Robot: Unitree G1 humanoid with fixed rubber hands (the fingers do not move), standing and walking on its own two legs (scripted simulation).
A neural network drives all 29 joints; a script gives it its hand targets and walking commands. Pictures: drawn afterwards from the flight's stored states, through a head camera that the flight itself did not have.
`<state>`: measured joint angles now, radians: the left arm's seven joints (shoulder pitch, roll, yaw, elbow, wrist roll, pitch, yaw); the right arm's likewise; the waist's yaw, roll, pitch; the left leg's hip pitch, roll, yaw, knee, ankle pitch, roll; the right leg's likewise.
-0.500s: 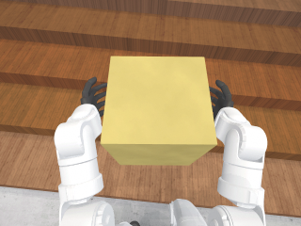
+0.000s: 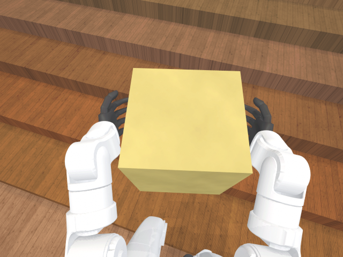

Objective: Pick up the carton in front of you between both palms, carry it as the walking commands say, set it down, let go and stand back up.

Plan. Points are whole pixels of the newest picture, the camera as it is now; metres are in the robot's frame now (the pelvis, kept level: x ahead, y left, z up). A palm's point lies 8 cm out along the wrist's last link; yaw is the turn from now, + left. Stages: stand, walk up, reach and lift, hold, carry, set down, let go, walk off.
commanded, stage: carry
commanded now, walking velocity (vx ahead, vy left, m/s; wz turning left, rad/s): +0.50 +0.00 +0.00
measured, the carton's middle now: (182, 140) +0.36 +0.04 +0.05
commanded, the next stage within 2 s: none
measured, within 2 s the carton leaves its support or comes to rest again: neither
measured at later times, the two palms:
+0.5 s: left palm out of the picture +0.71 +0.12 +0.23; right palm (291, 1) +0.66 -0.17 +0.23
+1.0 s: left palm out of the picture +0.99 +0.11 +0.36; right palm out of the picture +1.00 -0.19 +0.36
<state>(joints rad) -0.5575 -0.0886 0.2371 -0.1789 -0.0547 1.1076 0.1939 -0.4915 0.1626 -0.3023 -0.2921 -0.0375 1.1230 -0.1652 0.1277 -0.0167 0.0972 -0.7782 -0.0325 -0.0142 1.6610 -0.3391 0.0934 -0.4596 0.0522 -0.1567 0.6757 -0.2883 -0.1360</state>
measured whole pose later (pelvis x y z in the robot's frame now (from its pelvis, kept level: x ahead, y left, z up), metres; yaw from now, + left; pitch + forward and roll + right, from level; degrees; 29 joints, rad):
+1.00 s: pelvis +0.64 -0.06 +0.22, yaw -2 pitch +4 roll -1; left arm -0.62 -0.09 0.27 -0.11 -0.04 1.16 0.20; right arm -0.58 0.15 -0.34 -0.22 -0.07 1.19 -0.16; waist 0.12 0.03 0.02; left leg -0.86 0.00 0.03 1.67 -0.35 0.11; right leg -0.39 -0.01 -0.14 0.65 -0.32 -0.06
